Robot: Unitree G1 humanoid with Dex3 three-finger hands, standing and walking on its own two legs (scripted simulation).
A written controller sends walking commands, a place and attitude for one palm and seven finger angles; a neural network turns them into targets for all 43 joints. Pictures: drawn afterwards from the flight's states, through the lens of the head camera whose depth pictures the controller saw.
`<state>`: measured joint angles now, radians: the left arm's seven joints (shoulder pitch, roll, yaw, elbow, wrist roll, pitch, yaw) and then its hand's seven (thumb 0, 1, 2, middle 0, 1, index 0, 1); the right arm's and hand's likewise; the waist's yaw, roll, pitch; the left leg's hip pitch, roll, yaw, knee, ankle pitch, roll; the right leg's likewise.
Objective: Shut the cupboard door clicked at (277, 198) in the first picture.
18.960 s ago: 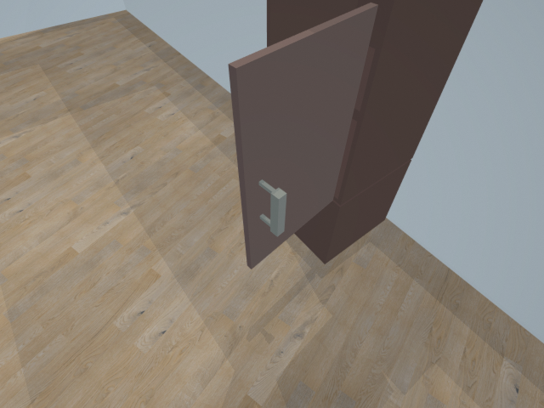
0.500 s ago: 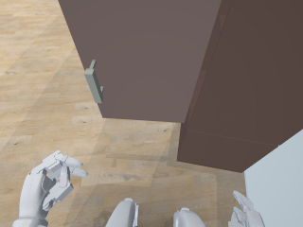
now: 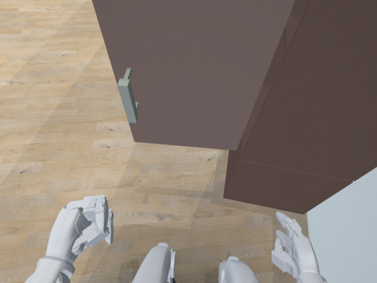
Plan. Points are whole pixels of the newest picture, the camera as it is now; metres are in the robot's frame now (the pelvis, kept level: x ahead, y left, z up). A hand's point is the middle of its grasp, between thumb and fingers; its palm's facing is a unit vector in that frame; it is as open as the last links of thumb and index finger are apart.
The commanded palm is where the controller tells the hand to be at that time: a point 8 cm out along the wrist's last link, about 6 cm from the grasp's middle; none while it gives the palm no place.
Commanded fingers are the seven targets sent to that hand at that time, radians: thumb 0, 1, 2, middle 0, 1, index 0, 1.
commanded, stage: raise the hand and make a fist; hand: left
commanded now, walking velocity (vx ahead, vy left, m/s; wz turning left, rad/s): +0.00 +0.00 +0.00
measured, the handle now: (130, 96) +0.54 +0.20 +0.04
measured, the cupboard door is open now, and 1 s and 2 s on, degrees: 97 97 97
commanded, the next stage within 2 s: bring the fist close to the handle in 0.50 s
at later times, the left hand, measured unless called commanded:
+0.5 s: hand (98, 216) +0.23 +0.19 +0.06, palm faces +0.02 -1.00 -0.04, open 3.1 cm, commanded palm +0.20 +0.23 +0.05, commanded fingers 0.00 0.90 0.90 -1.30 -1.50 -1.30 -1.50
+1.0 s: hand (125, 184) +0.30 +0.16 +0.04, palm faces -0.06 -1.00 -0.02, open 3.1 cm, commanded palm +0.29 +0.22 +0.04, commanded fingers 0.00 0.90 0.90 -1.30 -1.50 -1.30 -1.50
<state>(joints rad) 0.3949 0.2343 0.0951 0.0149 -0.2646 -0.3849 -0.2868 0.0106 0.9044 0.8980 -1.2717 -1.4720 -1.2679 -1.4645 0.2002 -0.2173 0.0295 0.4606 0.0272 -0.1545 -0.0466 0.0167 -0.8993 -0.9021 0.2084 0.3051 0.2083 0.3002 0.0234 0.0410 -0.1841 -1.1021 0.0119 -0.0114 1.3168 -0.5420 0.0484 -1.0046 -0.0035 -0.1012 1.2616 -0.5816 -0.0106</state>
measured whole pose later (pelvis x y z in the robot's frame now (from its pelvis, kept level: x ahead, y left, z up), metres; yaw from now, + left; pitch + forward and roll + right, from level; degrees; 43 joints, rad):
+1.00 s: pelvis +0.00 -0.02 +0.00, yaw -1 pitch +20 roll -3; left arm 0.07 0.26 0.14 0.21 -0.27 -0.35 -0.25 0.01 0.90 0.90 -1.30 -1.50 -1.30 -1.50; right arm 0.23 -0.25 0.02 0.53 0.03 -0.12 -0.05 0.02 -0.90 -0.90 0.21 0.30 0.21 0.30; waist -0.01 0.04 -0.18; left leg -1.13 0.03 -0.01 1.32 -0.54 0.03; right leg -1.05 0.01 -0.09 1.28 -0.59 -0.03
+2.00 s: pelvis +0.00 -0.01 +0.01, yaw -2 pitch +22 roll -2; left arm -0.43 0.27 0.25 0.78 -0.18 -0.54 -0.17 0.01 0.90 0.90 -1.30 -1.50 -1.30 -1.50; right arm 0.29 -0.26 -0.01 0.64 0.01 0.00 0.00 0.01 -0.90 -0.90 0.21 0.30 0.21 0.30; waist -0.06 0.03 -0.17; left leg -1.13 0.03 0.03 1.26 -0.51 0.03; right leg -1.07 0.01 -0.05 1.24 -0.56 -0.02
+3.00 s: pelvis -0.01 +0.00 -0.02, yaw -3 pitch +28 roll -5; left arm -1.00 0.51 0.29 1.24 -0.10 -0.43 -0.35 0.01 0.90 0.90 -1.30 -1.50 -1.30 -1.50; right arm 0.32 -0.28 0.04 0.65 0.01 -0.02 0.00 0.01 -0.90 -0.90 0.21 0.30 0.21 0.30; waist -0.19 0.05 -0.16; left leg -1.35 0.04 -0.01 1.38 -0.52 0.05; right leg -1.26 0.02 -0.09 1.32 -0.55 -0.01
